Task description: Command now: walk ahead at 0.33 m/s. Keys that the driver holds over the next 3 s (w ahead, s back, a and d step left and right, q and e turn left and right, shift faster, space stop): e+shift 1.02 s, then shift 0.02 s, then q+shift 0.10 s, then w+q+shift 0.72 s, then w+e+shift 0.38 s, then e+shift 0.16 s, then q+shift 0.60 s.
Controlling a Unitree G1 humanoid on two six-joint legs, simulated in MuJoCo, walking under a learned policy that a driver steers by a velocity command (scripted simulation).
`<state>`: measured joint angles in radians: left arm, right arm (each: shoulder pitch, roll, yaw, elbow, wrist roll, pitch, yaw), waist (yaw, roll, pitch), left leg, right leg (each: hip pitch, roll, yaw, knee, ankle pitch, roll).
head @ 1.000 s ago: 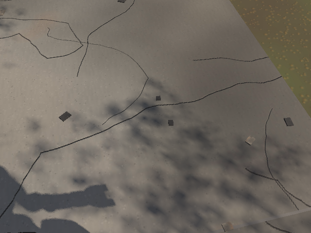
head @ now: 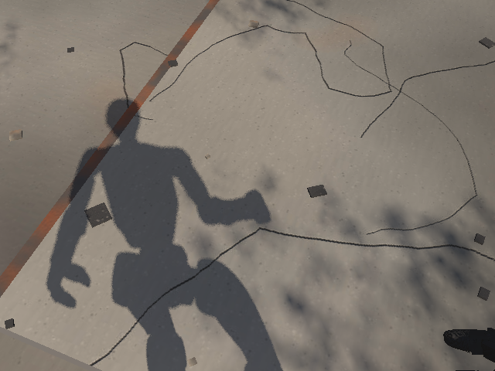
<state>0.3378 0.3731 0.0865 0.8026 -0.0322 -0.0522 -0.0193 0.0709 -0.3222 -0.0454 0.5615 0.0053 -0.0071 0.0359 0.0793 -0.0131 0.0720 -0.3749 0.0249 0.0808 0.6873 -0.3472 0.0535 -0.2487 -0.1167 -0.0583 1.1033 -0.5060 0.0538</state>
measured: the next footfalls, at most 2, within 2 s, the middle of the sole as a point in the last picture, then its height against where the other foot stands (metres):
right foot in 0.34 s outside the picture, level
left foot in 0.76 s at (208, 355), level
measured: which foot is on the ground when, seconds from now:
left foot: down 0.00-0.36, up 0.38-0.74, down 0.76-1.00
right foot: up 0.00-0.32, down 0.34-0.76, up 0.78-1.00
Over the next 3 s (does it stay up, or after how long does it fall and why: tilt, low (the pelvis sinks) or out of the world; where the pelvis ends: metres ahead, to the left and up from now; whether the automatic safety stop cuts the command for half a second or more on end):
stays up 1.30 -0.44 0.02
